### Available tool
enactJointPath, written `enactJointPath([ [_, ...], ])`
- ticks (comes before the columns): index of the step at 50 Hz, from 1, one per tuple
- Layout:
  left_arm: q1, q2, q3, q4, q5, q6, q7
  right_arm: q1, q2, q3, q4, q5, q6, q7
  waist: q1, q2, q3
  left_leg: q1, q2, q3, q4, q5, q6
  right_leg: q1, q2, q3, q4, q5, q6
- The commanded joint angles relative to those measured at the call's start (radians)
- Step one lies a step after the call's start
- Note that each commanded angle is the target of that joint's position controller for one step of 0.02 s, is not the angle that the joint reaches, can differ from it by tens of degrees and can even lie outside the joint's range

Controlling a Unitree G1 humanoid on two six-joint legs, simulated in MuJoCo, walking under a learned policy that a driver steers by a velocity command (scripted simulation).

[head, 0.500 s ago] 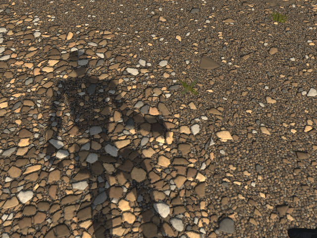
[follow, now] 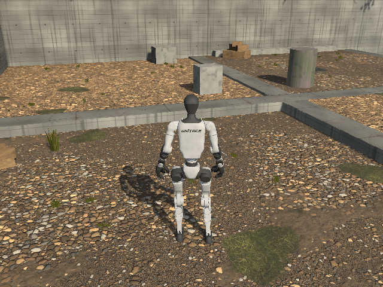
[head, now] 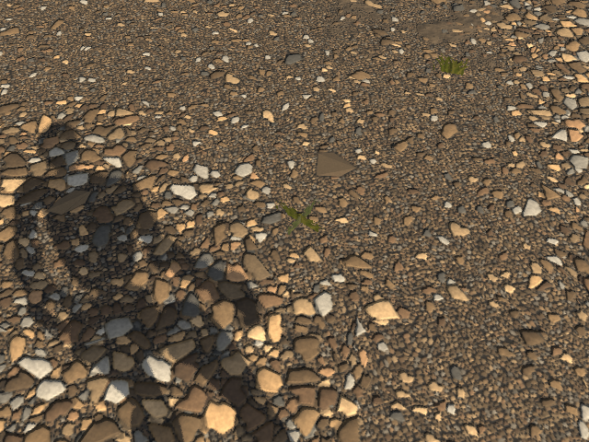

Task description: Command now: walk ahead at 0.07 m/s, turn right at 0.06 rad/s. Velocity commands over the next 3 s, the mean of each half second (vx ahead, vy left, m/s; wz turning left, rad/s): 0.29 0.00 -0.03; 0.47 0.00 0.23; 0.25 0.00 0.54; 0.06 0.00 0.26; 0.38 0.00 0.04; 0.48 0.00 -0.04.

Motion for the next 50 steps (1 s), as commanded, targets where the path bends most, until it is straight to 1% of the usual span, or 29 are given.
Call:
enactJointPath([
  [1, 0.049, 0.121, 0.027, -0.054, 0.019, -0.001, 0.006, -0.043, -0.107, -0.013, -0.050, -0.010, -0.009, 0.002, 0.020, 0.057, -0.091, -0.094, 0.133, -0.152, -0.141, -0.326, 0.025, 0.215, -0.074, 0.066, -0.136, 0.117, -0.061],
  [2, 0.024, 0.169, 0.041, -0.033, 0.007, -0.002, 0.006, -0.008, -0.112, -0.018, -0.048, -0.008, -0.006, 0.000, -0.028, -0.063, -0.052, -0.044, 0.073, -0.084, -0.126, -0.289, -0.005, 0.088, -0.054, 0.058, -0.128, -0.084, -0.089],
  [4, 0.045, 0.106, 0.031, -0.024, 0.009, -0.017, 0.003, -0.035, -0.146, -0.028, -0.038, 0.002, 0.002, -0.014, 0.010, -0.050, -0.027, 0.011, 0.049, -0.050, -0.046, -0.333, -0.010, -0.012, -0.015, 0.041, -0.169, -0.315, -0.085],
  [6, 0.055, 0.108, 0.032, -0.024, -0.003, -0.038, 0.001, -0.010, -0.140, -0.031, -0.026, 0.012, 0.002, -0.023, 0.009, -0.070, 0.002, -0.025, 0.039, -0.036, 0.009, -0.413, 0.013, -0.032, -0.024, 0.065, -0.182, -0.395, -0.103],
  [9, 0.122, 0.143, 0.043, -0.009, -0.020, -0.066, -0.001, -0.021, -0.100, -0.029, -0.027, 0.020, -0.035, -0.011, 0.025, -0.141, 0.013, -0.103, 0.009, 0.017, 0.155, -0.306, 0.022, 0.043, -0.129, 0.233, -0.262, -0.446, -0.176],
  [11, 0.112, 0.156, 0.046, -0.010, -0.028, -0.073, -0.003, -0.010, -0.102, -0.032, -0.022, 0.031, -0.061, 0.003, 0.008, -0.171, 0.026, -0.110, 0.025, 0.007, 0.166, -0.248, 0.050, 0.071, -0.191, 0.322, -0.280, -0.372, -0.215],
  [13, 0.034, 0.130, 0.038, -0.036, -0.030, -0.077, -0.008, 0.069, -0.119, -0.040, 0.016, 0.036, -0.074, 0.014, -0.046, -0.129, 0.008, 0.037, 0.043, -0.020, 0.057, -0.206, 0.079, 0.014, -0.142, 0.235, -0.216, -0.211, -0.175],
  [14, -0.007, 0.102, 0.031, -0.059, -0.031, -0.081, -0.010, 0.117, -0.152, -0.050, 0.042, 0.032, -0.075, 0.015, -0.062, -0.049, 0.009, 0.109, 0.083, -0.095, -0.013, -0.220, 0.095, -0.040, -0.073, 0.132, -0.109, -0.121, -0.130],
  [15, -0.025, 0.062, 0.022, -0.086, -0.027, -0.095, -0.009, 0.189, -0.214, -0.069, 0.068, 0.036, -0.073, 0.013, -0.065, 0.134, -0.007, 0.238, 0.179, -0.284, -0.103, -0.223, 0.145, -0.160, 0.039, -0.024, 0.109, -0.064, -0.069],
  [16, -0.031, 0.073, 0.023, -0.107, -0.025, -0.114, -0.006, 0.269, -0.272, -0.085, 0.077, 0.034, -0.067, 0.016, -0.103, 0.281, -0.026, 0.407, 0.329, -0.552, -0.196, -0.153, 0.238, -0.357, 0.083, -0.068, 0.311, -0.143, -0.031],
  [17, -0.054, 0.105, 0.033, -0.114, -0.038, -0.129, -0.006, 0.315, -0.256, -0.081, 0.084, 0.023, -0.069, 0.013, -0.121, 0.253, -0.014, 0.497, 0.414, -0.666, -0.216, -0.049, 0.297, -0.529, 0.066, -0.015, 0.516, -0.332, -0.031],
  [18, -0.047, 0.104, 0.034, -0.111, -0.048, -0.138, -0.012, 0.306, -0.231, -0.073, 0.080, 0.021, -0.072, 0.008, -0.097, 0.164, -0.014, 0.537, 0.415, -0.626, -0.189, 0.000, 0.287, -0.607, 0.024, 0.018, 0.617, -0.310, -0.051],
  [20, -0.078, 0.080, 0.028, -0.113, -0.041, -0.142, -0.028, 0.263, -0.188, -0.057, 0.066, 0.021, -0.068, 0.000, -0.076, 0.099, -0.005, 0.523, 0.369, -0.470, -0.202, 0.095, 0.235, -0.656, -0.040, 0.001, 0.606, -0.179, -0.071],
  [22, -0.104, 0.055, 0.023, -0.124, -0.034, -0.139, -0.047, 0.238, -0.154, -0.043, 0.064, 0.021, -0.049, -0.008, -0.058, 0.123, 0.008, 0.427, 0.307, -0.334, -0.255, 0.147, 0.188, -0.562, -0.061, -0.037, 0.464, -0.088, -0.060],
  [25, -0.173, -0.005, -0.002, -0.145, -0.030, -0.135, -0.069, 0.205, -0.198, -0.048, 0.054, 0.023, -0.034, -0.027, -0.059, 0.123, 0.013, 0.259, 0.227, -0.171, -0.298, 0.172, 0.155, -0.342, -0.018, -0.104, 0.194, 0.080, -0.032],
  [27, -0.201, 0.016, 0.001, -0.154, -0.036, -0.131, -0.073, 0.228, -0.243, -0.060, 0.060, 0.029, -0.037, -0.030, -0.065, 0.138, 0.008, 0.206, 0.235, -0.150, -0.320, 0.149, 0.149, -0.220, 0.013, -0.118, 0.081, 0.177, -0.026],
  [30, -0.209, 0.069, 0.016, -0.166, -0.040, -0.125, -0.069, 0.234, -0.251, -0.068, 0.074, 0.045, -0.040, -0.027, -0.040, 0.141, 0.032, 0.243, 0.289, -0.157, -0.309, 0.180, 0.127, -0.169, 0.012, -0.089, 0.004, 0.217, -0.062],
  [32, -0.130, 0.109, 0.038, -0.146, -0.030, -0.124, -0.061, 0.229, -0.252, -0.071, 0.078, 0.046, -0.036, -0.026, 0.022, 0.127, -0.014, 0.261, 0.276, -0.127, -0.177, 0.411, 0.096, -0.029, 0.041, -0.103, -0.029, 0.193, -0.100],
  [33, 0.001, 0.141, 0.060, -0.107, -0.029, -0.121, -0.053, 0.232, -0.236, -0.065, 0.077, 0.041, -0.033, -0.025, 0.088, 0.110, -0.090, 0.222, 0.235, -0.099, -0.015, 0.505, 0.074, 0.148, 0.061, -0.116, -0.034, 0.171, -0.124],
  [34, 0.171, 0.188, 0.081, -0.072, -0.024, -0.117, -0.042, 0.223, -0.198, -0.049, 0.058, 0.022, -0.032, -0.024, 0.166, 0.055, -0.207, 0.063, 0.184, -0.072, 0.242, 0.350, 0.039, 0.408, -0.047, -0.006, -0.014, 0.120, -0.164],
  [35, 0.250, 0.292, 0.096, -0.061, -0.004, -0.111, -0.039, 0.346, -0.060, -0.012, 0.035, 0.016, -0.043, -0.022, 0.111, -0.234, -0.369, -0.250, 0.021, -0.033, 0.648, -0.223, -0.026, 0.692, -0.330, 0.453, -0.127, -0.125, -0.301],
  [36, 0.254, 0.214, 0.075, -0.058, -0.008, -0.115, -0.043, 0.321, -0.136, -0.029, 0.046, 0.042, -0.057, -0.018, 0.131, -0.226, -0.382, -0.354, 0.016, -0.165, 0.810, -0.408, -0.016, 0.632, -0.367, 0.694, -0.304, -0.338, -0.314],
  [37, 0.169, 0.170, 0.057, -0.059, -0.017, -0.123, -0.045, 0.233, -0.209, -0.054, 0.015, 0.069, -0.062, -0.016, 0.114, -0.162, -0.210, -0.434, 0.068, -0.165, 0.858, -0.337, 0.000, 0.503, -0.344, 0.557, -0.325, -0.385, -0.267],
  [38, 0.095, 0.141, 0.047, -0.061, -0.019, -0.127, -0.046, 0.175, -0.208, -0.055, -0.001, 0.067, -0.061, -0.020, 0.083, -0.114, -0.126, -0.421, 0.117, -0.135, 0.830, -0.249, 0.008, 0.371, -0.308, 0.417, -0.340, -0.281, -0.242],
  [39, 0.038, 0.109, 0.038, -0.057, -0.013, -0.134, -0.051, 0.163, -0.195, -0.059, 0.002, 0.050, -0.055, -0.024, 0.050, -0.080, -0.078, -0.378, 0.149, -0.134, 0.780, -0.182, 0.006, 0.261, -0.265, 0.304, -0.365, -0.165, -0.226],
  [41, -0.025, 0.075, 0.034, -0.043, -0.002, -0.153, -0.054, 0.214, -0.158, -0.063, 0.023, 0.046, -0.025, -0.027, -0.006, -0.101, -0.060, -0.266, 0.184, -0.146, 0.722, -0.113, -0.002, 0.143, -0.213, 0.149, -0.417, -0.032, -0.206],
  [43, -0.029, 0.079, 0.039, -0.020, -0.001, -0.166, -0.051, 0.204, -0.130, -0.064, 0.019, 0.045, -0.002, -0.029, -0.019, -0.068, -0.035, -0.273, 0.183, -0.148, 0.697, -0.071, -0.013, 0.109, -0.209, 0.055, -0.453, 0.060, -0.216],
  [46, 0.002, 0.102, 0.049, 0.013, 0.008, -0.168, -0.037, 0.132, -0.125, -0.070, -0.012, 0.038, 0.008, -0.029, -0.011, -0.028, -0.001, -0.374, 0.177, -0.180, 0.596, 0.047, -0.029, 0.148, -0.216, -0.030, -0.474, 0.125, -0.227],
  [50, 0.023, 0.128, 0.055, 0.038, 0.003, -0.157, -0.021, 0.032, -0.111, -0.066, -0.044, 0.031, -0.004, -0.005, 0.017, -0.012, 0.024, -0.387, 0.163, -0.128, 0.391, 0.214, -0.038, 0.199, -0.202, -0.153, -0.484, 0.183, -0.208],
])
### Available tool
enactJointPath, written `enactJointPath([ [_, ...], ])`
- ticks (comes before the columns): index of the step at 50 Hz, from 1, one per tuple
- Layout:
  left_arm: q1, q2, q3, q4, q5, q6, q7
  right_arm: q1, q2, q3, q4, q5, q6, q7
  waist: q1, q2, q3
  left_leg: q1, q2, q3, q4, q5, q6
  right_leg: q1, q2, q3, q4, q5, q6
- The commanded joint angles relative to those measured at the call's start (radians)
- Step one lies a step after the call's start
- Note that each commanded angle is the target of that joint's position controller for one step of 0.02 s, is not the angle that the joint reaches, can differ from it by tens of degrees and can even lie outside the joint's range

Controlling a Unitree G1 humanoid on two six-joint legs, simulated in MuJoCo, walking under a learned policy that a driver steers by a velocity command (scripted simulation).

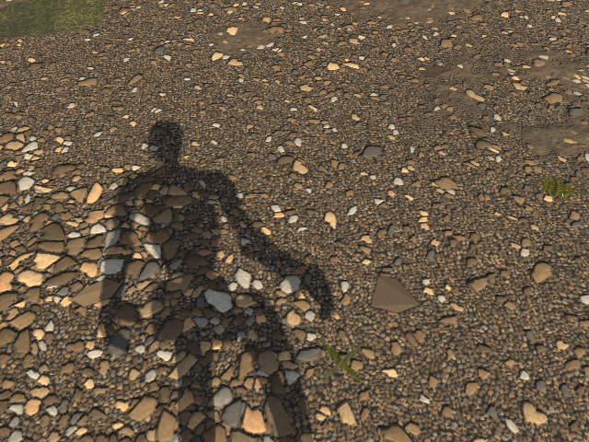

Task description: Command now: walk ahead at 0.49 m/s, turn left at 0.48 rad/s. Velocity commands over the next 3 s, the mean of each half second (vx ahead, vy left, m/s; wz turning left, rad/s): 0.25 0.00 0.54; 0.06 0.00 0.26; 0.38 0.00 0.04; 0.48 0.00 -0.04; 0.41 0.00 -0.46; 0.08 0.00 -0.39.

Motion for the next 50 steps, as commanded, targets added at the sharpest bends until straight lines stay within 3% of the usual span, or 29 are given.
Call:
enactJointPath([
  [1, -0.079, 0.150, 0.032, -0.066, -0.005, -0.012, 0.015, -0.047, -0.023, 0.001, -0.064, -0.006, -0.010, 0.019, -0.019, -0.072, 0.070, 0.000, 0.022, 0.026, -0.128, 0.117, -0.003, -0.060, -0.290, 0.081, -0.160, 0.143, -0.118],
  [3, -0.038, 0.164, 0.038, -0.047, -0.010, -0.002, 0.019, -0.120, -0.008, 0.010, -0.097, -0.007, -0.013, 0.030, 0.014, -0.057, 0.095, -0.016, 0.022, 0.059, -0.202, 0.120, 0.007, -0.005, -0.306, 0.047, -0.150, 0.169, -0.116],
  [6, -0.029, 0.182, 0.044, -0.033, -0.020, 0.030, 0.024, -0.185, -0.002, 0.014, -0.151, -0.014, -0.016, 0.051, 0.026, -0.068, 0.111, 0.006, -0.006, 0.127, -0.303, 0.055, 0.026, 0.067, -0.311, -0.017, -0.043, 0.435, -0.098],
  [8, -0.044, 0.211, 0.051, -0.036, -0.035, 0.050, 0.033, -0.147, -0.031, 0.000, -0.171, -0.015, -0.014, 0.062, -0.008, -0.112, 0.049, 0.101, -0.059, 0.177, -0.318, -0.036, 0.051, 0.109, -0.315, -0.033, 0.082, 0.732, -0.074],
  [10, -0.081, 0.227, 0.056, -0.053, -0.050, 0.067, 0.040, 0.026, -0.097, -0.035, -0.144, -0.010, -0.013, 0.060, -0.102, -0.128, -0.060, 0.313, -0.137, 0.208, -0.367, -0.070, 0.095, 0.099, -0.287, -0.043, 0.336, 0.898, -0.035],
  [11, -0.088, 0.211, 0.048, -0.058, -0.054, 0.065, 0.037, 0.154, -0.154, -0.064, -0.114, -0.013, -0.013, 0.042, -0.172, -0.087, -0.130, 0.519, -0.161, 0.182, -0.476, 0.085, 0.132, 0.009, -0.235, -0.060, 0.553, 0.767, 0.017],
  [12, -0.035, 0.112, 0.016, -0.085, 0.000, 0.054, 0.030, 0.196, -0.254, -0.083, -0.108, -0.016, -0.004, 0.014, -0.129, 0.118, -0.222, 0.818, 0.040, -0.084, -0.409, 0.519, 0.201, -0.285, -0.152, -0.046, 0.871, 0.032, 0.081],
  [13, 0.080, 0.063, -0.011, -0.115, 0.011, 0.033, 0.015, 0.133, -0.318, -0.083, -0.168, -0.038, -0.009, 0.015, -0.041, 0.220, -0.428, 1.086, 0.307, -0.596, -0.437, 0.647, 0.474, -0.590, 0.032, 0.134, 1.224, -0.560, 0.138],
  [14, -0.025, 0.165, 0.012, -0.107, -0.022, 0.019, 0.006, 0.154, -0.240, -0.068, -0.189, -0.034, -0.005, 0.024, -0.140, 0.020, -0.493, 1.045, 0.270, -0.539, -0.516, 0.515, 0.438, -0.618, -0.018, 0.295, 1.249, -0.490, 0.115],
  [15, -0.114, 0.168, 0.013, -0.142, -0.047, 0.018, 0.010, 0.091, -0.193, -0.055, -0.192, -0.022, -0.010, 0.025, -0.123, 0.003, -0.348, 0.920, 0.217, -0.400, -0.542, 0.395, 0.381, -0.662, -0.054, 0.280, 1.189, -0.391, 0.092],
  [16, -0.130, 0.154, 0.012, -0.131, -0.032, 0.026, 0.026, 0.030, -0.155, -0.046, -0.192, -0.005, -0.009, 0.021, -0.082, -0.070, -0.220, 0.758, 0.158, -0.309, -0.570, 0.308, 0.322, -0.659, -0.097, 0.268, 1.100, -0.314, 0.095],
  [17, -0.131, 0.169, 0.020, -0.128, -0.016, 0.041, 0.039, -0.013, -0.125, -0.037, -0.200, -0.003, -0.005, 0.014, -0.055, -0.041, -0.160, 0.627, 0.129, -0.265, -0.595, 0.272, 0.299, -0.614, -0.118, 0.270, 1.033, -0.267, 0.099],
  [18, -0.117, 0.175, 0.025, -0.129, -0.013, 0.057, 0.041, -0.030, -0.122, -0.035, -0.210, -0.018, 0.000, 0.009, -0.028, -0.008, -0.137, 0.525, 0.102, -0.241, -0.621, 0.259, 0.288, -0.543, -0.121, 0.272, 1.002, -0.238, 0.098],
  [20, -0.085, 0.147, 0.021, -0.129, -0.006, 0.072, 0.044, -0.041, -0.138, -0.041, -0.220, -0.032, 0.000, 0.004, -0.006, 0.014, -0.141, 0.441, 0.074, -0.202, -0.628, 0.331, 0.290, -0.488, -0.100, 0.257, 0.933, -0.209, 0.111],
  [23, -0.112, 0.130, 0.014, -0.140, -0.001, 0.081, 0.053, -0.025, -0.161, -0.049, -0.222, -0.022, 0.009, -0.015, -0.014, 0.027, -0.169, 0.446, 0.056, -0.197, -0.607, 0.330, 0.277, -0.506, -0.079, 0.264, 0.807, -0.155, 0.138],
  [26, -0.171, 0.130, 0.012, -0.158, -0.007, 0.090, 0.051, -0.034, -0.161, -0.048, -0.235, -0.013, 0.033, -0.033, -0.034, 0.054, -0.165, 0.437, 0.029, -0.235, -0.610, 0.066, 0.239, -0.506, -0.065, 0.283, 0.691, -0.079, 0.149],
  [29, -0.199, 0.128, 0.009, -0.163, -0.014, 0.088, 0.043, -0.040, -0.144, -0.039, -0.239, -0.023, 0.046, -0.039, -0.053, 0.089, -0.142, 0.420, 0.025, -0.255, -0.607, -0.080, 0.222, -0.466, -0.064, 0.279, 0.587, -0.049, 0.147],
  [32, -0.207, 0.131, 0.008, -0.170, -0.016, 0.074, 0.031, -0.024, -0.127, -0.028, -0.232, -0.030, 0.052, -0.032, -0.068, 0.110, -0.139, 0.442, 0.041, -0.287, -0.551, 0.010, 0.222, -0.397, -0.056, 0.262, 0.494, -0.097, 0.130],
  [34, -0.178, 0.119, 0.006, -0.165, -0.015, 0.061, 0.019, -0.034, -0.107, -0.014, -0.231, -0.024, 0.056, -0.029, -0.041, 0.104, -0.140, 0.457, 0.032, -0.298, -0.491, 0.093, 0.198, -0.304, -0.048, 0.241, 0.328, -0.041, 0.100],
  [35, -0.155, 0.117, 0.006, -0.160, -0.009, 0.054, 0.013, -0.024, -0.089, -0.005, -0.226, -0.018, 0.057, -0.030, -0.023, 0.090, -0.129, 0.437, 0.002, -0.289, -0.465, 0.063, 0.160, -0.221, -0.062, 0.245, 0.183, 0.093, 0.074],
  [36, -0.150, 0.174, 0.015, -0.168, 0.011, 0.051, 0.014, 0.020, -0.057, 0.005, -0.224, -0.030, 0.054, -0.031, -0.047, -0.006, -0.134, 0.389, -0.059, -0.236, -0.381, -0.081, 0.098, -0.137, -0.188, 0.357, 0.139, 0.235, 0.029],
  [37, -0.205, 0.245, 0.028, -0.180, 0.025, 0.059, 0.019, 0.098, -0.043, 0.006, -0.223, -0.033, 0.044, -0.027, -0.132, -0.234, -0.109, 0.277, -0.197, -0.087, -0.273, -0.381, 0.038, -0.097, -0.334, 0.518, 0.140, 0.465, -0.092],
  [38, -0.185, 0.165, 0.011, -0.169, 0.030, 0.061, 0.019, 0.045, -0.093, -0.004, -0.233, -0.042, 0.036, -0.028, -0.081, -0.293, -0.122, 0.272, -0.175, -0.047, -0.197, -0.506, -0.006, -0.143, -0.408, 0.617, 0.112, 0.445, -0.204],
  [39, -0.180, 0.144, 0.004, -0.171, 0.021, 0.059, 0.017, -0.002, -0.135, -0.018, -0.237, -0.034, 0.036, -0.029, -0.049, -0.254, -0.112, 0.263, -0.155, -0.047, -0.105, -0.528, -0.029, -0.131, -0.389, 0.608, 0.110, 0.423, -0.218],
  [42, -0.199, 0.166, 0.011, -0.158, -0.010, 0.062, 0.022, -0.006, -0.098, -0.020, -0.212, -0.024, 0.064, -0.033, -0.049, -0.187, -0.096, 0.228, -0.122, -0.035, 0.002, -0.508, -0.079, -0.100, -0.325, 0.497, 0.143, 0.451, -0.169],
  [44, -0.228, 0.147, 0.007, -0.151, -0.011, 0.078, 0.018, 0.002, -0.028, 0.004, -0.196, -0.020, 0.068, -0.028, -0.057, -0.198, -0.094, 0.321, -0.116, 0.026, -0.154, -0.457, -0.090, -0.131, -0.245, 0.390, 0.161, 0.479, -0.125],
  [45, -0.201, 0.129, 0.002, -0.139, -0.010, 0.085, 0.016, 0.001, -0.004, 0.013, -0.186, -0.017, 0.066, -0.025, -0.041, -0.214, -0.121, 0.372, -0.117, 0.049, -0.246, -0.404, -0.088, -0.123, -0.225, 0.372, 0.148, 0.376, -0.117],
  [48, -0.160, 0.153, 0.005, -0.120, -0.026, 0.100, 0.011, 0.002, -0.024, 0.006, -0.161, -0.013, 0.063, -0.014, -0.033, -0.237, -0.075, 0.525, -0.163, 0.139, -0.514, -0.234, -0.045, -0.211, -0.183, 0.374, 0.102, -0.189, -0.095],
  [50, -0.157, 0.143, -0.002, -0.120, -0.019, 0.088, 0.006, 0.029, -0.064, -0.001, -0.167, -0.020, 0.050, -0.019, -0.048, -0.192, -0.058, 0.623, -0.101, 0.071, -0.492, -0.303, 0.020, -0.329, -0.176, 0.392, 0.124, -0.359, -0.053],
])
Over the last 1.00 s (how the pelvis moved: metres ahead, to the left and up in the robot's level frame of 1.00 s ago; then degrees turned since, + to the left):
0.39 -0.07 0.01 9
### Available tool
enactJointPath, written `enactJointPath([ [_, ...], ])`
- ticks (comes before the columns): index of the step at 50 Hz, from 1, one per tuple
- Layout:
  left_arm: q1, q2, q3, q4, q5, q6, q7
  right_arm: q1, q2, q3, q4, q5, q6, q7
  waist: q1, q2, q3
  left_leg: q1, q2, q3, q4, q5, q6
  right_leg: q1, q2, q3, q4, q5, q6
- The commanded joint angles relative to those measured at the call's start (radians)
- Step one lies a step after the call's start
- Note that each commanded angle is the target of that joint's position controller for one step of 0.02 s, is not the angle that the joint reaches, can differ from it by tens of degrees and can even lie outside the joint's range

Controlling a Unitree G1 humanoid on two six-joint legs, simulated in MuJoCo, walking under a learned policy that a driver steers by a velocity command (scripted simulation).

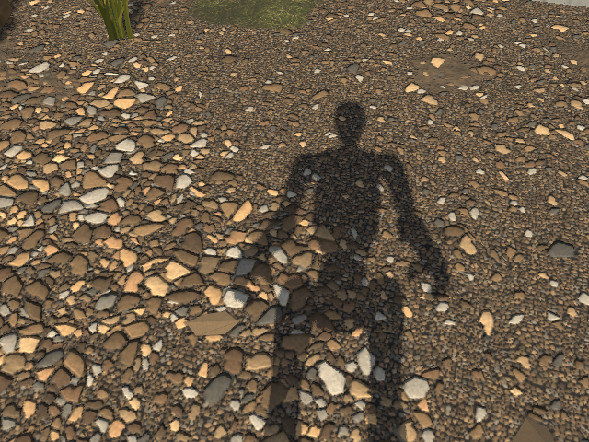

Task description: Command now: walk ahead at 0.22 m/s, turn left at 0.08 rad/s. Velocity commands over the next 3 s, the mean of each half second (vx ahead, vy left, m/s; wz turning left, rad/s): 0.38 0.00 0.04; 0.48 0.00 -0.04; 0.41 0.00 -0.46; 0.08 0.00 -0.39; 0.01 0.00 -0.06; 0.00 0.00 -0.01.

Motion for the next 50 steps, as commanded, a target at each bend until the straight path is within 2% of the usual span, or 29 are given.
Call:
enactJointPath([
  [1, -0.029, 0.113, 0.023, -0.065, 0.002, -0.028, -0.004, 0.066, -0.146, -0.036, -0.042, -0.011, -0.030, -0.004, -0.023, -0.045, -0.029, 0.140, 0.070, -0.081, -0.074, -0.139, 0.111, -0.155, -0.048, 0.080, -0.084, -0.282, -0.072],
  [2, -0.086, 0.091, 0.016, -0.087, -0.001, -0.046, -0.004, 0.133, -0.175, -0.050, -0.017, -0.009, -0.039, 0.001, -0.058, 0.110, 0.004, 0.101, 0.148, -0.238, -0.191, -0.332, 0.188, -0.207, 0.041, -0.058, 0.092, -0.228, -0.021],
  [3, -0.134, 0.113, 0.023, -0.110, -0.015, -0.062, -0.004, 0.159, -0.194, -0.052, -0.014, -0.008, -0.052, 0.006, -0.088, 0.194, 0.078, 0.108, 0.266, -0.433, -0.315, -0.411, 0.258, -0.315, 0.046, -0.074, 0.203, -0.190, -0.012],
  [4, -0.177, 0.144, 0.035, -0.126, -0.029, -0.075, -0.004, 0.177, -0.185, -0.049, -0.004, -0.013, -0.069, 0.002, -0.105, 0.207, 0.140, 0.114, 0.318, -0.515, -0.351, -0.361, 0.296, -0.402, 0.009, -0.024, 0.311, -0.247, -0.025],
  [5, -0.171, 0.154, 0.043, -0.130, -0.034, -0.086, -0.007, 0.186, -0.171, -0.044, 0.002, -0.011, -0.085, -0.002, -0.096, 0.201, 0.148, 0.168, 0.337, -0.529, -0.349, -0.278, 0.305, -0.479, -0.019, 0.006, 0.390, -0.272, -0.040],
  [8, -0.171, 0.120, 0.034, -0.124, -0.025, -0.109, -0.034, 0.177, -0.146, -0.038, 0.006, 0.010, -0.100, -0.005, -0.085, 0.122, 0.097, 0.272, 0.282, -0.366, -0.328, -0.043, 0.251, -0.502, -0.067, 0.003, 0.303, -0.149, -0.064],
  [11, -0.171, 0.081, 0.016, -0.115, -0.018, -0.109, -0.062, 0.157, -0.162, -0.044, 0.001, 0.013, -0.089, 0.003, -0.076, 0.137, 0.055, 0.123, 0.197, -0.193, -0.324, 0.090, 0.216, -0.221, -0.009, -0.078, 0.129, -0.007, -0.039],
  [14, -0.082, 0.124, 0.031, -0.087, -0.024, -0.094, -0.061, 0.154, -0.180, -0.048, 0.002, 0.022, -0.089, 0.010, -0.017, 0.121, 0.040, -0.003, 0.204, -0.165, -0.287, 0.088, 0.189, 0.026, 0.024, -0.093, 0.022, 0.133, -0.038],
  [16, 0.082, 0.175, 0.057, -0.040, -0.026, -0.083, -0.041, 0.151, -0.145, -0.034, 0.005, 0.012, -0.097, 0.009, 0.070, 0.081, -0.018, -0.079, 0.162, -0.103, -0.101, 0.213, 0.139, 0.242, 0.026, -0.079, -0.006, 0.101, -0.072],
  [17, 0.221, 0.245, 0.076, -0.020, -0.017, -0.083, -0.028, 0.147, -0.081, -0.013, -0.013, -0.006, -0.101, 0.009, 0.126, -0.068, -0.110, -0.194, 0.086, -0.018, 0.214, 0.144, 0.083, 0.418, -0.142, 0.133, -0.070, 0.016, -0.132],
  [18, 0.298, 0.356, 0.096, -0.010, -0.002, -0.084, -0.034, 0.208, -0.017, 0.005, -0.061, 0.010, -0.121, 0.000, 0.103, -0.365, -0.213, -0.450, -0.044, 0.013, 0.560, -0.212, 0.027, 0.581, -0.370, 0.643, -0.265, -0.243, -0.295],
  [19, 0.241, 0.276, 0.074, -0.018, -0.008, -0.091, -0.039, 0.183, -0.115, -0.020, -0.049, 0.031, -0.132, -0.002, 0.097, -0.249, -0.139, -0.561, 0.002, -0.071, 0.707, -0.223, 0.031, 0.515, -0.379, 0.744, -0.347, -0.428, -0.308],
  [20, 0.178, 0.227, 0.057, -0.028, -0.009, -0.095, -0.038, 0.118, -0.155, -0.032, -0.058, 0.044, -0.137, 0.003, 0.077, -0.190, -0.023, -0.612, 0.056, -0.060, 0.728, -0.134, 0.058, 0.420, -0.355, 0.615, -0.340, -0.389, -0.275],
  [21, 0.126, 0.200, 0.049, -0.037, 0.000, -0.096, -0.038, 0.098, -0.142, -0.029, -0.050, 0.036, -0.137, 0.002, 0.052, -0.123, 0.014, -0.583, 0.092, -0.043, 0.705, -0.046, 0.067, 0.342, -0.305, 0.498, -0.339, -0.268, -0.251],
  [22, 0.092, 0.176, 0.042, -0.042, 0.007, -0.095, -0.040, 0.091, -0.127, -0.029, -0.043, 0.019, -0.135, 0.003, 0.031, -0.100, 0.037, -0.556, 0.115, -0.040, 0.657, 0.015, 0.067, 0.280, -0.262, 0.409, -0.347, -0.152, -0.238],
  [24, 0.067, 0.158, 0.036, -0.045, 0.013, -0.098, -0.037, 0.111, -0.099, -0.028, -0.029, 0.011, -0.124, 0.011, -0.003, -0.123, 0.031, -0.471, 0.138, -0.032, 0.596, 0.088, 0.059, 0.205, -0.210, 0.289, -0.384, -0.011, -0.225],
  [28, 0.097, 0.178, 0.043, -0.020, -0.002, -0.104, -0.026, 0.018, -0.073, -0.019, -0.056, -0.003, -0.115, 0.012, 0.002, -0.070, 0.059, -0.507, 0.137, -0.005, 0.409, 0.225, 0.018, 0.191, -0.191, 0.164, -0.429, 0.185, -0.241],
  [32, 0.149, 0.202, 0.049, 0.007, -0.011, -0.093, -0.013, -0.127, -0.040, 0.000, -0.093, 0.005, -0.130, 0.029, 0.050, -0.073, 0.078, -0.433, 0.102, 0.032, 0.156, 0.403, 0.008, 0.178, -0.165, 0.067, -0.434, 0.250, -0.217],
  [35, 0.205, 0.212, 0.053, 0.036, -0.020, -0.083, -0.011, -0.213, -0.044, 0.003, -0.122, 0.012, -0.137, 0.046, 0.075, -0.063, 0.100, -0.417, 0.083, 0.035, 0.067, 0.434, 0.021, 0.231, -0.197, 0.063, -0.416, 0.252, -0.215],
  [38, 0.225, 0.222, 0.059, 0.057, -0.024, -0.067, -0.007, -0.251, -0.065, -0.001, -0.145, 0.013, -0.143, 0.062, 0.062, -0.071, 0.101, -0.422, 0.069, 0.029, 0.008, 0.355, 0.059, 0.338, -0.239, 0.070, -0.359, 0.337, -0.196],
  [40, 0.215, 0.242, 0.066, 0.060, -0.022, -0.057, -0.003, -0.195, -0.097, -0.013, -0.135, 0.011, -0.144, 0.064, 0.019, -0.096, 0.049, -0.314, 0.031, 0.058, -0.008, 0.274, 0.090, 0.385, -0.240, 0.059, -0.264, 0.572, -0.176],
  [42, 0.199, 0.225, 0.056, 0.053, -0.013, -0.046, 0.002, 0.069, -0.173, -0.054, -0.061, 0.008, -0.140, 0.047, -0.119, -0.093, -0.133, 0.083, 0.006, 0.086, -0.018, 0.281, 0.151, 0.289, -0.163, -0.007, 0.067, 0.767, -0.127],
  [43, 0.221, 0.159, 0.029, 0.025, 0.018, -0.049, 0.005, 0.250, -0.250, -0.071, -0.031, -0.003, -0.132, 0.033, -0.164, 0.056, -0.301, 0.408, 0.224, -0.170, 0.027, 0.289, 0.216, 0.054, -0.093, -0.045, 0.411, 0.402, -0.091],
  [44, 0.358, 0.051, -0.001, 0.022, -0.007, -0.071, -0.006, 0.249, -0.279, -0.071, -0.018, -0.009, -0.135, 0.044, -0.074, 0.304, -0.417, 0.658, 0.414, -0.665, -0.131, 0.002, 0.364, -0.307, 0.086, 0.044, 0.699, -0.308, -0.047],
  [45, 0.257, 0.179, 0.027, 0.029, -0.036, -0.088, -0.012, 0.221, -0.171, -0.047, -0.029, -0.001, -0.135, 0.042, -0.127, 0.168, -0.316, 0.580, 0.385, -0.644, -0.204, -0.124, 0.313, -0.415, 0.029, 0.137, 0.781, -0.299, -0.058],
  [46, 0.156, 0.215, 0.040, -0.005, -0.055, -0.096, -0.015, 0.152, -0.140, -0.035, -0.031, 0.001, -0.137, 0.037, -0.118, 0.116, -0.166, 0.440, 0.356, -0.476, -0.227, -0.073, 0.269, -0.452, -0.016, 0.109, 0.766, -0.199, -0.067],
  [47, 0.114, 0.199, 0.038, -0.012, -0.048, -0.097, -0.010, 0.090, -0.125, -0.028, -0.033, -0.005, -0.139, 0.037, -0.082, 0.030, -0.096, 0.301, 0.320, -0.367, -0.255, 0.045, 0.248, -0.412, -0.065, 0.088, 0.722, -0.109, -0.060],
  [48, 0.105, 0.187, 0.043, -0.011, -0.032, -0.090, -0.008, 0.047, -0.098, -0.023, -0.031, -0.012, -0.144, 0.039, -0.053, 0.029, -0.044, 0.203, 0.282, -0.278, -0.286, 0.129, 0.237, -0.379, -0.092, 0.089, 0.667, -0.052, -0.052],
  [50, 0.162, 0.151, 0.042, 0.009, -0.033, -0.063, -0.008, 0.016, -0.080, -0.022, -0.018, -0.021, -0.161, 0.039, -0.007, 0.067, -0.033, 0.103, 0.251, -0.171, -0.347, 0.207, 0.230, -0.287, -0.122, 0.096, 0.635, 0.006, -0.036],
])
Over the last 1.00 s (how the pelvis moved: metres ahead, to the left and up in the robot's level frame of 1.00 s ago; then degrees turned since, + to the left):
0.27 0.04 -0.01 24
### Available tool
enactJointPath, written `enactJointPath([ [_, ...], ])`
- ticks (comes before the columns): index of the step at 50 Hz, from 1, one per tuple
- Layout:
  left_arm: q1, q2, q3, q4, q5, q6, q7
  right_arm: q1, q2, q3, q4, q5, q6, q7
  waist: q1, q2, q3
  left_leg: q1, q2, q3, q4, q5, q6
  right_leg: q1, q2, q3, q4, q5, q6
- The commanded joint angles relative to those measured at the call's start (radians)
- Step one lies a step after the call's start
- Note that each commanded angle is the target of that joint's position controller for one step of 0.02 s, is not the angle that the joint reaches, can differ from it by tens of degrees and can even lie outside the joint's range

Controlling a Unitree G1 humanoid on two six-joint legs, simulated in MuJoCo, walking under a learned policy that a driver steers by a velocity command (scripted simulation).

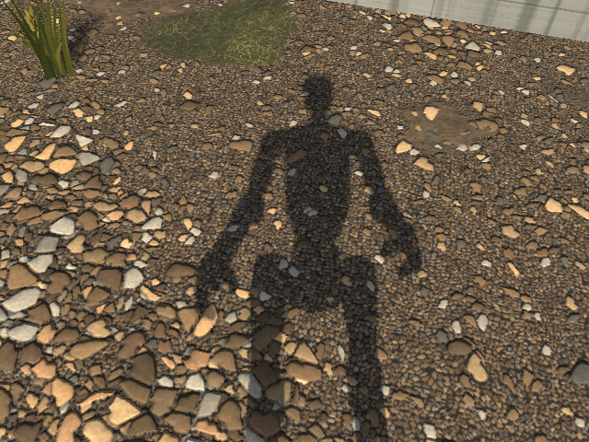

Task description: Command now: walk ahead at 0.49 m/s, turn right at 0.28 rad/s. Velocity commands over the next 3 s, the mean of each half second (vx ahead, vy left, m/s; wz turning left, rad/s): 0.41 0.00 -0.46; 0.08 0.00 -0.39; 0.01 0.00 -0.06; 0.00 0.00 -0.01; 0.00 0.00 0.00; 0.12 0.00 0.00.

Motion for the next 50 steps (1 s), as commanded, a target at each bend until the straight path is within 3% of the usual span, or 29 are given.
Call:
enactJointPath([
  [1, 0.046, 0.066, 0.025, -0.049, -0.001, 0.012, 0.005, 0.010, -0.093, -0.029, -0.027, -0.006, -0.034, -0.004, 0.002, 0.113, -0.068, 0.157, 0.282, -0.255, -0.293, 0.076, 0.148, -0.154, -0.091, 0.061, 0.001, 0.088, 0.018],
  [5, -0.037, 0.050, 0.026, -0.084, 0.007, 0.026, 0.008, 0.025, -0.123, -0.040, 0.015, -0.012, -0.040, -0.016, -0.005, 0.089, -0.004, 0.154, 0.269, -0.108, -0.332, 0.191, 0.142, -0.260, -0.085, 0.083, -0.137, 0.250, 0.044],
  [9, -0.157, 0.025, 0.015, -0.121, 0.013, 0.012, -0.017, 0.039, -0.148, -0.042, 0.034, -0.006, -0.030, -0.030, -0.049, 0.073, 0.022, 0.187, 0.240, 0.021, -0.343, 0.235, 0.106, -0.228, -0.065, -0.002, -0.386, 0.440, 0.036],
  [13, -0.282, 0.009, 0.004, -0.190, 0.012, 0.011, -0.043, 0.119, -0.176, -0.052, 0.074, 0.010, 0.000, -0.037, -0.098, 0.056, 0.057, 0.349, 0.294, 0.061, -0.297, 0.301, 0.100, -0.296, -0.054, -0.054, -0.509, 0.404, 0.007],
  [15, -0.295, 0.020, 0.010, -0.221, 0.020, 0.010, -0.059, 0.101, -0.191, -0.056, 0.073, 0.015, 0.025, -0.046, -0.078, 0.071, 0.055, 0.397, 0.303, 0.092, -0.201, 0.548, 0.079, -0.274, -0.020, -0.103, -0.551, 0.326, -0.013],
  [16, -0.268, 0.037, 0.020, -0.227, 0.024, 0.010, -0.065, 0.088, -0.207, -0.059, 0.066, 0.018, 0.037, -0.054, -0.055, 0.098, 0.019, 0.413, 0.301, 0.104, -0.125, 0.738, 0.063, -0.215, 0.016, -0.135, -0.552, 0.280, -0.027],
  [18, -0.088, 0.100, 0.054, -0.195, 0.022, 0.011, -0.066, 0.059, -0.225, -0.064, 0.048, 0.023, 0.057, -0.070, 0.042, 0.131, -0.100, 0.390, 0.274, 0.115, 0.130, 0.939, 0.025, 0.011, 0.096, -0.169, -0.569, 0.240, -0.068],
  [19, 0.049, 0.153, 0.083, -0.165, 0.024, 0.012, -0.050, 0.037, -0.213, -0.058, 0.036, 0.029, 0.056, -0.072, 0.123, 0.097, -0.170, 0.286, 0.225, 0.131, 0.350, 0.815, -0.020, 0.228, 0.113, -0.138, -0.670, 0.379, -0.105],
  [20, 0.095, 0.240, 0.099, -0.158, 0.026, 0.022, -0.023, 0.097, -0.120, -0.028, 0.011, -0.013, 0.044, -0.065, 0.085, -0.109, -0.267, 0.009, 0.133, 0.123, 0.669, 0.098, -0.079, 0.527, -0.079, 0.119, -0.619, 0.782, -0.172],
  [21, 0.030, 0.302, 0.100, -0.216, 0.050, 0.016, -0.024, 0.210, -0.067, 0.001, -0.020, -0.019, 0.020, -0.044, -0.004, -0.246, -0.469, -0.320, -0.059, -0.052, 1.027, -0.561, -0.131, 0.818, -0.350, 0.654, -0.665, 0.929, -0.432],
  [22, 0.032, 0.224, 0.086, -0.240, 0.044, 0.022, -0.030, 0.120, -0.181, -0.025, -0.004, 0.005, 0.005, -0.031, 0.087, -0.036, -0.534, -0.340, 0.010, -0.215, 1.052, -0.503, -0.110, 0.787, -0.310, 0.571, -0.709, 0.876, -0.394],
  [23, -0.027, 0.182, 0.073, -0.244, 0.033, 0.021, -0.030, 0.033, -0.180, -0.025, -0.043, 0.030, 0.003, -0.031, 0.070, -0.010, -0.389, -0.378, 0.046, -0.197, 0.992, -0.421, -0.092, 0.659, -0.262, 0.427, -0.725, 0.817, -0.346],
  [24, -0.074, 0.152, 0.067, -0.239, 0.017, 0.022, -0.028, 0.012, -0.162, -0.023, -0.037, 0.017, 0.009, -0.045, 0.031, 0.077, -0.253, -0.386, 0.084, -0.175, 0.907, -0.356, -0.099, 0.499, -0.203, 0.338, -0.753, 0.756, -0.295],
  [25, -0.110, 0.128, 0.060, -0.246, 0.013, 0.027, -0.020, 0.009, -0.172, -0.029, -0.037, 0.004, 0.022, -0.057, 0.003, 0.062, -0.195, -0.350, 0.106, -0.173, 0.842, -0.312, -0.106, 0.377, -0.173, 0.294, -0.781, 0.720, -0.276],
  [26, -0.128, 0.127, 0.059, -0.255, 0.028, 0.032, -0.016, 0.027, -0.176, -0.033, -0.038, 0.004, 0.039, -0.059, -0.026, 0.026, -0.173, -0.279, 0.111, -0.175, 0.813, -0.285, -0.109, 0.274, -0.148, 0.272, -0.810, 0.703, -0.266],
  [27, -0.143, 0.133, 0.062, -0.261, 0.036, 0.034, -0.015, 0.047, -0.165, -0.033, -0.038, 0.000, 0.051, -0.062, -0.042, 0.006, -0.167, -0.246, 0.101, -0.167, 0.783, -0.270, -0.120, 0.217, -0.133, 0.260, -0.824, 0.717, -0.268],
  [29, -0.145, 0.149, 0.068, -0.259, 0.038, 0.035, -0.006, 0.062, -0.139, -0.027, -0.035, -0.006, 0.062, -0.069, -0.052, -0.012, -0.181, -0.226, 0.087, -0.158, 0.702, -0.238, -0.144, 0.169, -0.111, 0.220, -0.820, 0.778, -0.266],
  [31, -0.137, 0.161, 0.072, -0.257, 0.032, 0.046, 0.008, 0.034, -0.131, -0.024, -0.045, -0.010, 0.069, -0.076, -0.043, -0.021, -0.201, -0.239, 0.074, -0.163, 0.619, -0.191, -0.163, 0.172, -0.096, 0.218, -0.804, 0.748, -0.252],
  [33, -0.141, 0.164, 0.072, -0.261, 0.024, 0.063, 0.022, -0.004, -0.130, -0.023, -0.056, -0.007, 0.075, -0.077, -0.032, -0.038, -0.211, -0.242, 0.066, -0.175, 0.543, -0.133, -0.172, 0.175, -0.078, 0.237, -0.799, 0.599, -0.224],
  [37, -0.150, 0.141, 0.059, -0.263, 0.035, 0.085, 0.035, -0.062, -0.126, -0.020, -0.070, 0.005, 0.079, -0.068, -0.001, -0.084, -0.181, -0.202, 0.069, -0.176, 0.399, -0.070, -0.169, 0.156, -0.071, 0.269, -0.802, 0.336, -0.192],
  [40, -0.137, 0.126, 0.049, -0.253, 0.042, 0.089, 0.028, -0.079, -0.130, -0.021, -0.081, 0.005, 0.065, -0.058, 0.016, -0.107, -0.169, -0.142, 0.061, -0.164, 0.303, -0.122, -0.150, 0.180, -0.091, 0.307, -0.752, 0.389, -0.196],
  [42, -0.144, 0.107, 0.037, -0.249, 0.036, 0.091, 0.024, -0.060, -0.122, -0.021, -0.080, 0.005, 0.052, -0.048, -0.001, -0.105, -0.167, -0.069, 0.052, -0.148, 0.161, -0.095, -0.121, 0.204, -0.089, 0.327, -0.699, 0.460, -0.179],
  [43, -0.151, 0.091, 0.029, -0.246, 0.029, 0.091, 0.024, -0.031, -0.112, -0.019, -0.072, 0.002, 0.043, -0.042, -0.028, -0.097, -0.157, 0.016, 0.054, -0.141, 0.005, 0.035, -0.096, 0.187, -0.063, 0.322, -0.675, 0.436, -0.147],
  [44, -0.112, 0.067, 0.021, -0.239, 0.036, 0.087, 0.024, -0.023, -0.148, -0.025, -0.076, -0.013, 0.038, -0.041, -0.016, -0.048, -0.155, 0.107, 0.134, -0.210, -0.056, 0.198, -0.062, 0.147, -0.019, 0.299, -0.637, 0.325, -0.092],
  [45, -0.027, 0.044, 0.015, -0.236, 0.057, 0.080, 0.022, -0.045, -0.229, -0.039, -0.095, -0.029, 0.042, -0.047, 0.057, 0.161, -0.172, 0.186, 0.303, -0.369, -0.040, 0.460, 0.026, 0.072, 0.098, 0.180, -0.508, 0.026, -0.031],
  [46, -0.041, 0.063, 0.020, -0.242, 0.051, 0.074, 0.021, -0.055, -0.172, -0.025, -0.074, -0.040, 0.048, -0.048, 0.058, 0.287, -0.155, 0.141, 0.382, -0.472, -0.058, 0.469, 0.160, 0.028, 0.132, 0.093, -0.476, -0.143, 0.019],
  [47, -0.081, 0.106, 0.030, -0.242, 0.052, 0.073, 0.023, -0.061, -0.125, -0.013, -0.080, -0.028, 0.048, -0.045, 0.024, 0.251, -0.147, 0.129, 0.372, -0.480, -0.072, 0.415, 0.185, 0.043, 0.098, 0.081, -0.439, -0.162, 0.048],
  [50, -0.129, 0.075, 0.031, -0.232, 0.045, 0.095, 0.023, -0.084, -0.150, -0.018, -0.072, -0.001, 0.051, -0.047, 0.011, 0.217, -0.144, 0.146, 0.299, -0.385, -0.042, 0.388, 0.118, 0.081, 0.061, 0.054, -0.490, -0.080, 0.079],
])
Over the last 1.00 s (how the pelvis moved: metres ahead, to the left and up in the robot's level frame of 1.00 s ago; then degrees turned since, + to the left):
0.43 0.01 0.00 -2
